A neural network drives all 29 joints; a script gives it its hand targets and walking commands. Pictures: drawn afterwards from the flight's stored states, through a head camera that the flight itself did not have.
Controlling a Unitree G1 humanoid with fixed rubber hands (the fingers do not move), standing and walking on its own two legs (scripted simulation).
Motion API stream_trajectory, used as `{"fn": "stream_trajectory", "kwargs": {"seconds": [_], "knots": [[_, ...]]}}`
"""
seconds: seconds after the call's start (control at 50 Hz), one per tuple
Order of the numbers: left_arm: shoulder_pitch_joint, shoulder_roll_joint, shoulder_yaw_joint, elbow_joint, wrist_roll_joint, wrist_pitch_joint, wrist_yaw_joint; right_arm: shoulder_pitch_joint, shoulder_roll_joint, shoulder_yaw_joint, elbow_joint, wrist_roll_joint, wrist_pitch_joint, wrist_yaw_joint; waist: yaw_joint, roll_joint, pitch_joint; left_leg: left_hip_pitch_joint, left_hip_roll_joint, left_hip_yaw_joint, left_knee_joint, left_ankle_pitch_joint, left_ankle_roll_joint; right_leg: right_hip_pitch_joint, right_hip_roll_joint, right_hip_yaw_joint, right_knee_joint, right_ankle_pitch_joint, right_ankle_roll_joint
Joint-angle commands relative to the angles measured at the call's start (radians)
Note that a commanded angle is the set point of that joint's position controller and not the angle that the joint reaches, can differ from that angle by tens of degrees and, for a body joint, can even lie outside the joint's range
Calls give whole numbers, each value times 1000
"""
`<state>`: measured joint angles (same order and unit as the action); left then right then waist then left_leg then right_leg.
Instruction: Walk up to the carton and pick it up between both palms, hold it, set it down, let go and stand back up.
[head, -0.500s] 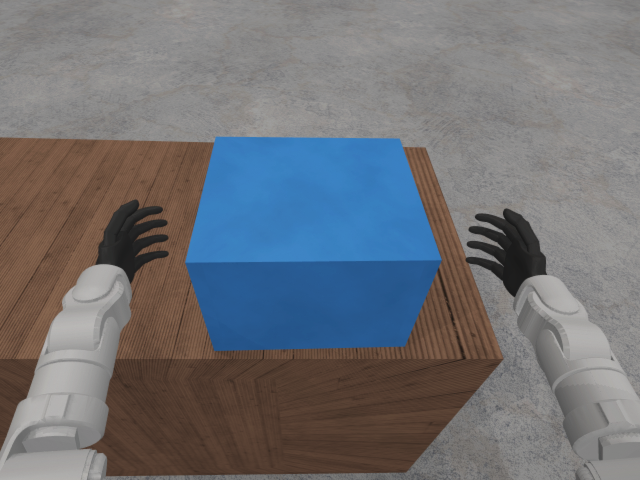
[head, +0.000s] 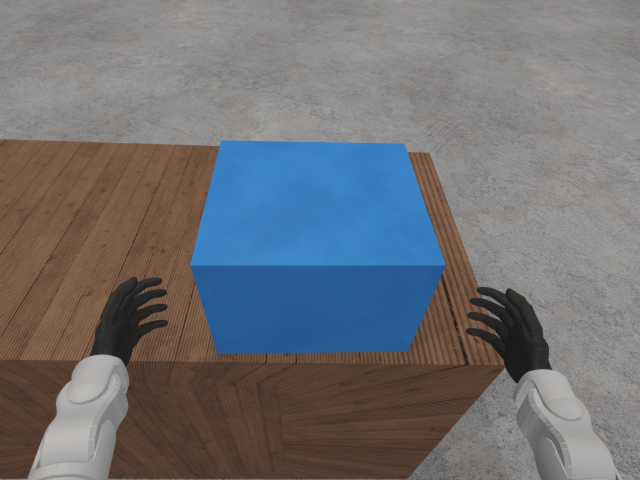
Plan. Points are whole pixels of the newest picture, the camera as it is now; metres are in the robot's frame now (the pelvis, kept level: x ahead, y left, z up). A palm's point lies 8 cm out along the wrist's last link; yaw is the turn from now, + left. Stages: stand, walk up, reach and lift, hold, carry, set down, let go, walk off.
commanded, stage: set down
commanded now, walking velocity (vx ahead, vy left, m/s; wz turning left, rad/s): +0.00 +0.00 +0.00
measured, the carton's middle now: (313, 245) +0.45 +0.05 +0.04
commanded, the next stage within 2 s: let go in 1.54 s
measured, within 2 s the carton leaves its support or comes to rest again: neither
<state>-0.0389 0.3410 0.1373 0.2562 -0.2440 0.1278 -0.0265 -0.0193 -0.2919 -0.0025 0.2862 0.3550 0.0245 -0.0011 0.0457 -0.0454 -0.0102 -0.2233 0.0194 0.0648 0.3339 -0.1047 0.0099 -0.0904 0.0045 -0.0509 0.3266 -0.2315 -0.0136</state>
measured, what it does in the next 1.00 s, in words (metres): stands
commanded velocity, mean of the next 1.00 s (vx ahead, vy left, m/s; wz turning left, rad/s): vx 0.00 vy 0.00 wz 0.00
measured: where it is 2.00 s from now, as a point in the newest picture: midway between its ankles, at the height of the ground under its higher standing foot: outside the picture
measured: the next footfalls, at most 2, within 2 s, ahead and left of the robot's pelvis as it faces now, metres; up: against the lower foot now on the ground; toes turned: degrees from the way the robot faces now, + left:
none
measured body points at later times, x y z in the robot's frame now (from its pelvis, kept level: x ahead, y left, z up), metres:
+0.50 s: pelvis +0.01 +0.00 +0.00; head +0.02 +0.02 +0.45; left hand +0.22 +0.27 -0.01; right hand +0.24 -0.21 +0.00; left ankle +0.05 +0.11 -0.75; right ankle -0.03 -0.11 -0.75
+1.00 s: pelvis +0.01 +0.00 +0.00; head +0.01 +0.01 +0.45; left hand +0.20 +0.25 -0.06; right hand +0.20 -0.22 -0.05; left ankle +0.05 +0.11 -0.75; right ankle -0.03 -0.11 -0.75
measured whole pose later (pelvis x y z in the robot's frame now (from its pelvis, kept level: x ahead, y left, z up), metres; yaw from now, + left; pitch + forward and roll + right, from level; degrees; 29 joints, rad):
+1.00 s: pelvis +0.01 +0.00 +0.00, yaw -1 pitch -2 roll +0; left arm 0.25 0.27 0.02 0.37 -0.13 0.04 -0.01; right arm 0.25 -0.20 0.01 0.45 0.13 -0.12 0.02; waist 0.04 -0.03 0.02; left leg -0.17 0.02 0.09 0.35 -0.15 0.01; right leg -0.04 0.00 -0.02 0.34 -0.26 -0.01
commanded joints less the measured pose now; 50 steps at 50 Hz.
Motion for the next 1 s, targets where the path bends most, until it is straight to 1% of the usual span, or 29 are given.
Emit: {"fn": "stream_trajectory", "kwargs": {"seconds": [0.0, 0.04, 0.1, 0.14, 0.22, 0.26, 0.28, 0.3, 0.36, 0.46, 0.48, 0.54, 0.56, 0.62, 0.64, 0.66, 0.68, 0.7, 0.74, 0.76, 0.78, 0.8, 0.82, 0.84, 0.9, 0.92, 0.94, 0.96, 0.98], "knots": [[-143, 149, 40, -200, 2, -61, 11, -129, -148, -64, -188, -7, -46, 15, 6, 78, -167, 303, -26, -50, 12, 182, -21, -187, 19, 61, -102, 9, -2], [-106, 146, 33, -210, 1, -67, 15, -83, -144, -76, -205, -18, -49, 16, 1, 89, -139, 296, -26, -50, 9, 173, -22, -200, 18, 63, -101, 13, -5], [41, 126, 39, -238, 20, -109, 11, 72, -128, -50, -222, -16, -81, 22, 15, 80, -144, 338, -31, -47, 24, 265, -28, -181, 17, 75, -105, 77, -8], [8, 143, 49, -249, 15, -132, 10, 37, -131, -50, -259, -22, -103, 21, 25, 82, -156, 336, -36, -44, 36, 282, -30, -196, 10, 81, -108, 89, -7], [23, 129, 7, -190, -9, -167, 24, 35, -122, -68, -256, -49, -117, 32, 32, 68, -101, 298, -22, -49, 15, 165, -24, -244, 8, 80, -120, -30, -14], [64, 121, -9, -165, -22, -180, 21, 87, -111, -65, -244, -70, -114, 30, 18, 30, -79, 296, -23, -52, 19, 163, -17, -243, 3, 82, -119, -3, -9], [48, 139, -1, -193, -23, -191, 19, 83, -110, -68, -259, -69, -120, 25, 20, 40, -112, 305, -24, -48, 24, 183, -19, -236, 2, 81, -115, 13, -6], [92, 114, -11, -136, -12, -188, 13, 127, -110, -53, -192, -70, -117, 27, 14, 43, -76, 316, -24, -51, 31, 206, -22, -244, 4, 82, -114, 28, -10], [111, 118, -6, -150, 0, -195, 0, 156, -98, -33, -183, -67, -130, 23, 24, 63, -107, 349, -26, -51, 38, 249, -29, -231, 2, 83, -121, 50, -9], [155, 108, -18, -133, 15, -178, 4, 169, -91, -38, -152, -102, -151, 12, 9, 32, -82, 341, -27, -51, 44, 244, -28, -236, 6, 69, -119, 56, 1], [179, 86, -27, -92, 37, -169, 2, 195, -88, -32, -86, -113, -148, 15, 9, 48, -55, 348, -25, -48, 43, 256, -33, -241, 10, 66, -122, 51, -6], [164, 97, -30, -135, 39, -169, 6, 177, -85, -35, -120, -123, -162, 16, 10, 54, -85, 338, -30, -40, 49, 258, -32, -230, 8, 68, -116, 63, -9], [162, 86, -36, -111, 51, -169, 10, 179, -87, -30, -86, -131, -162, 20, 10, 58, -67, 330, -27, -44, 53, 263, -36, -237, 10, 64, -109, 69, -10], [207, 87, -35, -120, 69, -179, 13, 220, -83, -19, -72, -128, -189, 19, 7, 69, -105, 360, -30, -44, 73, 333, -45, -210, 11, 61, -97, 161, -6], [219, 83, -37, -73, 82, -171, 8, 219, -88, -17, -31, -141, -189, 18, -1, 64, -79, 359, -33, -42, 72, 322, -48, -212, 13, 57, -99, 152, -4], [233, 93, -27, -131, 76, -181, 8, 240, -71, -14, -79, -139, -203, 12, 4, 54, -114, 367, -35, -40, 70, 336, -41, -189, 8, 62, -101, 190, 4], [243, 67, -36, -69, 101, -175, 9, 248, -77, -3, 1, -149, -203, 16, 4, 75, -76, 363, -36, -43, 71, 337, -48, -208, 8, 60, -98, 189, -2], [251, 71, -29, -85, 107, -178, 9, 246, -71, 0, -11, -145, -210, 18, 10, 74, -84, 374, -33, -40, 68, 348, -47, -200, 13, 55, -100, 186, -1], [234, 55, -47, -61, 106, -173, 13, 228, -68, -4, 7, -162, -212, 23, 2, 60, -70, 369, -31, -38, 60, 303, -44, -228, 12, 51, -111, 130, -2], [225, 76, -46, -118, 88, -182, 18, 229, -54, -13, -43, -159, -217, 21, 4, 56, -82, 362, -28, -40, 49, 274, -36, -226, 9, 52, -114, 107, -1], [238, 60, -59, -28, 105, -162, 16, 229, -60, -13, 42, -182, -205, 22, -7, 65, -28, 357, -27, -37, 44, 237, -38, -257, 6, 55, -119, 69, -4], [222, 64, -54, -79, 99, -164, 18, 213, -48, -17, -11, -183, -207, 21, 3, 55, -42, 350, -26, -29, 42, 228, -31, -247, 4, 53, -121, 61, -3], [218, 66, -60, -59, 96, -157, 17, 205, -43, -15, -11, -193, -203, 18, 1, 44, -30, 333, -27, -26, 38, 197, -27, -245, 0, 57, -119, 49, -1], [229, 51, -60, 7, 113, -140, 10, 214, -43, -12, 46, -212, -190, 17, -3, 40, 3, 334, -27, -24, 32, 174, -26, -257, -2, 55, -123, 32, 0], [193, 46, -70, -8, 120, -123, 12, 185, -34, -22, 56, -224, -175, 18, -2, 58, 7, 326, -21, -22, 23, 130, -25, -261, 1, 49, -123, -18, -7], [184, 52, -74, -50, 111, -122, 17, 185, -26, -31, 24, -221, -175, 16, -10, 59, -10, 329, -18, -25, 19, 120, -23, -251, 4, 46, -120, -15, -5], [185, 39, -76, -2, 125, -108, 19, 176, -33, -29, 67, -240, -166, 17, -13, 53, 12, 322, -18, -21, 20, 114, -24, -260, 4, 47, -119, -18, -4], [177, 53, -69, -52, 122, -111, 23, 167, -28, -32, 14, -234, -169, 16, -3, 39, -17, 325, -18, -19, 20, 111, -17, -256, 0, 46, -116, -10, 1], [175, 45, -75, -18, 124, -106, 25, 163, -24, -37, 42, -249, -166, 15, -9, 37, -2, 315, -18, -20, 20, 95, -18, -264, -1, 47, -116, -18, 2]]}}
